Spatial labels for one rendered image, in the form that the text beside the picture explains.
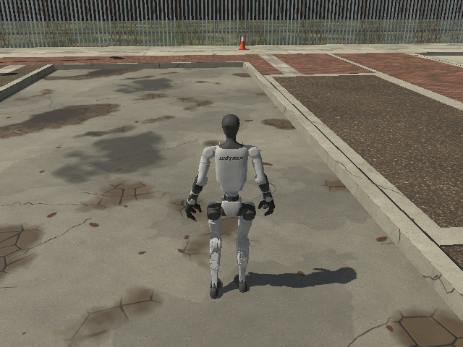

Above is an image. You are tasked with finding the robot right upper arm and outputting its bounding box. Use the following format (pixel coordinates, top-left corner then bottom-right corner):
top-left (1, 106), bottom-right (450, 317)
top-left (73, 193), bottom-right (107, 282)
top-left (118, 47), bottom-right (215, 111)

top-left (246, 145), bottom-right (266, 185)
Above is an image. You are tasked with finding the robot left hand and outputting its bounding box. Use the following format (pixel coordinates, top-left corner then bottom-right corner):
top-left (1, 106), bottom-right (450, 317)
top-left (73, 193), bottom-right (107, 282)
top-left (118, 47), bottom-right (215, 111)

top-left (185, 202), bottom-right (202, 220)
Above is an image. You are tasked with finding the robot left upper arm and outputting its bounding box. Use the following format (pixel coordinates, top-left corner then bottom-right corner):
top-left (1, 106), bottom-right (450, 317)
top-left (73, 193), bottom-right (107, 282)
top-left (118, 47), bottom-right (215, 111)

top-left (196, 146), bottom-right (216, 187)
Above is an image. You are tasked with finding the robot right hand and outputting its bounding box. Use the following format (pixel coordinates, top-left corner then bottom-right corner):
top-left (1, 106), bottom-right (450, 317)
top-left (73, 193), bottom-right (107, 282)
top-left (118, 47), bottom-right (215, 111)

top-left (258, 200), bottom-right (275, 216)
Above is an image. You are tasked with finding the robot torso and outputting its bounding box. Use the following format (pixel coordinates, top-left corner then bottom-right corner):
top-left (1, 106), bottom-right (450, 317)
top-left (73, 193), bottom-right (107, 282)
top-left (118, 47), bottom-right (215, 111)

top-left (214, 142), bottom-right (248, 217)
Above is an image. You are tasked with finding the robot left shin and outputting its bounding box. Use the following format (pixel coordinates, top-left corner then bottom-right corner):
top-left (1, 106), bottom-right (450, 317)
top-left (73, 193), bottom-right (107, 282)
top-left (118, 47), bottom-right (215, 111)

top-left (210, 238), bottom-right (221, 288)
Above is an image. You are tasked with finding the robot left forearm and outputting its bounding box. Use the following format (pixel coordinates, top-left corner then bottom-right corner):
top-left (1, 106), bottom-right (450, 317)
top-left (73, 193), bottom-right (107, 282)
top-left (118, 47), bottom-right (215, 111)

top-left (187, 175), bottom-right (203, 205)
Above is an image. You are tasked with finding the robot right forearm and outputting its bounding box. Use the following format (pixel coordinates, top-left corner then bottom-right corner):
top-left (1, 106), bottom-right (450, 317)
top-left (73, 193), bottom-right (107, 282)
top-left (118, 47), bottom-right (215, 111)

top-left (259, 174), bottom-right (273, 202)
